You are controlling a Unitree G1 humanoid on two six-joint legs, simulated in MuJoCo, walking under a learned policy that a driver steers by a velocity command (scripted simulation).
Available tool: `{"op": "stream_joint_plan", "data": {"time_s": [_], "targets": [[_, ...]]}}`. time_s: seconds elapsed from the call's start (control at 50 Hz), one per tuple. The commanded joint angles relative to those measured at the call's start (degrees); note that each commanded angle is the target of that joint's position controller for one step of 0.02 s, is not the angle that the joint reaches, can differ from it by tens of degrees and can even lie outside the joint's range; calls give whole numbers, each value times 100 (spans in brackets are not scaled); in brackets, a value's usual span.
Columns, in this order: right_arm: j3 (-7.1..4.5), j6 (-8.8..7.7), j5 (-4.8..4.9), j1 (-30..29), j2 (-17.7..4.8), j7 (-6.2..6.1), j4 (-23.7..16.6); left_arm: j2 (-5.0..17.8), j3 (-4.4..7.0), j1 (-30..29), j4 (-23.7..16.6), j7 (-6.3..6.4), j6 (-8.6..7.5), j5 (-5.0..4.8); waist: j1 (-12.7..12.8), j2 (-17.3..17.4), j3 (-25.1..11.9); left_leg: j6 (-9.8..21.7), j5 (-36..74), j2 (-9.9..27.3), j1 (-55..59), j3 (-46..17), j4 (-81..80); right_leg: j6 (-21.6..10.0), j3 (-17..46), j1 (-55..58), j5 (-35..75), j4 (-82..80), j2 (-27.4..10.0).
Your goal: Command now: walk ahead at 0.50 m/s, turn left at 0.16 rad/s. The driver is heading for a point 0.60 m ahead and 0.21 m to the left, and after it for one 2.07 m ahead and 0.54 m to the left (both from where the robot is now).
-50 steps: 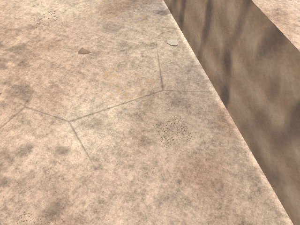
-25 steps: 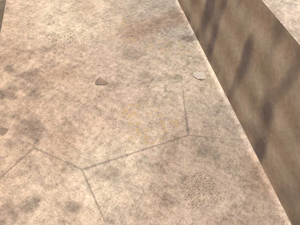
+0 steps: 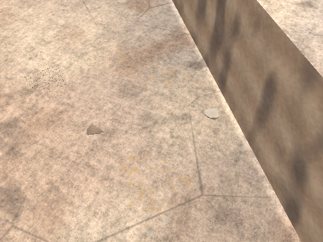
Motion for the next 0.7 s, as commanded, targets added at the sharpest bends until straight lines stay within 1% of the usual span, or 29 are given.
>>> {"op": "stream_joint_plan", "data": {"time_s": [0.02, 0.04, 0.06, 0.08, 0.1, 0.14, 0.16, 0.2, 0.22, 0.28, 0.3, 0.34, 0.36, 0.38, 0.4, 0.44, 0.46, 0.48, 0.5, 0.52, 0.54, 0.56, 0.58, 0.6, 0.62, 0.64, 0.66, 0.68, 0.7], "targets": [[-162, -55, 4, -59, -691, 33, -484, 879, 276, 1422, 202, 6, 28, -132, 514, -240, -749, 167, 621, 329, -3138, -636, 2594, -926, 3202, 2916, -898, -1839, -2297], [-153, -57, -7, -231, -590, 46, -496, 591, 203, 1178, 197, -14, -25, -107, 373, -77, -365, 159, 952, 523, -2933, -616, 2284, -701, 2577, 2267, -401, -2080, -2047], [-169, 2, -91, -275, -547, 59, -468, 414, 149, 1133, 241, 17, -65, -105, 254, -143, -168, 140, 1106, 635, -2729, -629, 2018, -482, 2040, 1856, -46, -2202, -1805], [-156, 90, -154, -134, -431, 105, -439, 278, 101, 1184, 321, 58, -96, -124, 117, -302, -134, 86, 1201, 695, -2489, -607, 1851, -323, 1624, 1592, 193, -2305, -1639], [-156, 159, -172, -120, -349, 147, -435, 279, 94, 1351, 391, 80, -146, -133, 88, -330, -139, 59, 1264, 688, -2418, -568, 1821, -285, 1408, 1506, 497, -2345, -1599], [-162, 251, -180, -340, -280, 208, -553, 456, 130, 1567, 465, 101, -227, -181, 19, -318, -77, 8, 1508, 737, -2740, -497, 1711, -235, 984, 1576, 1025, -2400, -1564], [-164, 280, -179, -552, -283, 230, -635, 515, 143, 1643, 472, 107, -245, -182, 37, -325, -35, -18, 1704, 776, -2963, -458, 1619, -200, 794, 1634, 1164, -2432, -1541], [-164, 307, -165, -1020, -307, 261, -814, 522, 137, 1818, 499, 116, -252, -165, 111, -365, 66, -66, 2116, 812, -3351, -374, 1289, -121, 458, 1754, 1408, -2459, -1456], [-162, 315, -150, -1243, -316, 281, -904, 508, 129, 1923, 520, 118, -252, -175, 147, -411, 111, -93, 2304, 801, -3457, -293, 1050, -70, 298, 1823, 1601, -2444, -1414], [-105, 297, -136, -1903, -243, 325, -1143, 493, 103, 2092, 548, 147, -249, -176, 272, -431, 223, -115, 2810, 702, -3390, 4, -9, 47, -143, 1962, 2095, -2350, -1304], [-82, 289, -123, -2144, -216, 332, -1229, 563, 107, 2155, 558, 171, -242, -172, 346, -434, 261, -101, 2921, 662, -3315, 153, -353, 68, -242, 2033, 2211, -2367, -1312], [-40, 289, -132, -2486, -178, 336, -1381, 638, 116, 2375, 630, 228, -224, -185, 439, -433, 310, -17, 2884, 575, -3247, 412, -863, 49, -358, 2383, 2443, -2316, -1429], [-39, 284, -126, -2565, -199, 342, -1425, 644, 113, 2462, 669, 240, -198, -166, 456, -434, 321, 65, 2783, 518, -3175, 507, -1019, 43, -455, 2579, 2718, -2197, -1478], [-51, 283, -141, -2591, -238, 346, -1460, 677, 119, 2501, 691, 260, -171, -157, 431, -451, 297, 153, 2588, 436, -3090, 583, -1139, 44, -531, 2775, 3128, -2036, -1541], [-75, 287, -155, -2522, -292, 344, -1468, 736, 130, 2466, 688, 283, -146, -146, 347, -500, 224, 264, 2341, 318, -2906, 652, -1220, 58, -620, 2940, 3836, -1782, -1598], [-150, 305, -175, -2111, -438, 314, -1384, 910, 181, 2326, 651, 328, -82, -117, 96, -688, -70, 525, 1712, -18, -2367, 806, -1253, 57, -761, 3201, 5296, -979, -1687], [-210, 298, -179, -1680, -543, 296, -1270, 1003, 214, 2236, 608, 330, -28, -98, -105, -717, -317, 672, 1424, -198, -1921, 824, -1356, 27, -786, 3222, 5589, -250, -1715], [-295, 265, -200, -1097, -694, 272, -1096, 1082, 241, 2170, 546, 308, 25, -105, -353, -649, -659, 821, 1350, -350, -1179, 745, -1685, 40, -788, 2997, 5210, 760, -1713], [-437, 229, -272, -324, -1008, 212, -877, 1093, 248, 2028, 414, 262, 46, -131, -765, -274, -1071, 1065, 1347, -84, 76, 144, -2168, 196, -838, 2077, 3864, 2295, -1567], [-610, 230, -302, -279, -1674, 145, -928, 444, 131, 2256, 39, 152, 28, -224, -396, 1019, -1543, 1849, 1552, 1681, 1871, -2559, -2280, 498, -756, -365, -1019, 4465, -636], [-632, 312, -113, -206, -1784, 158, -996, 796, 203, 1671, -262, 101, -39, -214, -487, 664, -1852, 2237, 1570, 2163, 2157, -4530, -3181, 590, 548, -1458, -2189, 5396, 42], [-586, 338, -73, -513, -1641, 107, -982, 759, 172, 1185, -436, 67, -117, -213, -368, 244, -1017, 2016, 1739, 2062, 1625, -3606, -3339, 528, 905, -2020, -1596, 5182, -389], [-508, 318, -35, -756, -1326, 87, -986, 746, 146, 1192, -435, 66, -178, -223, -151, -90, -578, 1754, 2229, 1879, 906, -3057, -3445, 520, 882, -1811, -1167, 4633, -587], [-448, 279, -30, -1012, -1117, 71, -1023, 736, 160, 1282, -359, 85, -149, -176, 115, -337, -303, 1493, 2827, 1569, 306, -2548, -3515, 553, 895, -1460, -1031, 4152, -738], [-390, 231, 18, -1152, -963, 46, -1048, 712, 156, 1403, -360, 86, -33, -63, 307, -285, -285, 1362, 3221, 1313, -91, -2174, -3575, 636, 919, -1085, -998, 3845, -812], [-360, 168, 34, -1168, -931, 49, -1072, 668, 152, 1487, -344, 69, 91, 9, 383, -194, -353, 1297, 3489, 1163, -280, -1964, -3604, 707, 919, -833, -991, 3634, -837], [-361, 105, 56, -1075, -980, 56, -1058, 637, 149, 1472, -383, 44, 185, 38, 414, -153, -375, 1281, 3765, 1051, -353, -1851, -3619, 777, 866, -789, -983, 3471, -828], [-379, 71, 60, -969, -1082, 62, -1037, 603, 140, 1391, -431, 22, 248, 40, 418, -106, -363, 1249, 3887, 952, -426, -1737, -3647, 838, 811, -827, -869, 3283, -822], [-407, 63, 55, -826, -1190, 65, -1019, 603, 136, 1199, -508, -4, 291, 47, 358, -58, -334, 1196, 3844, 890, -439, -1709, -3705, 884, 768, -942, -671, 3101, -812]]}}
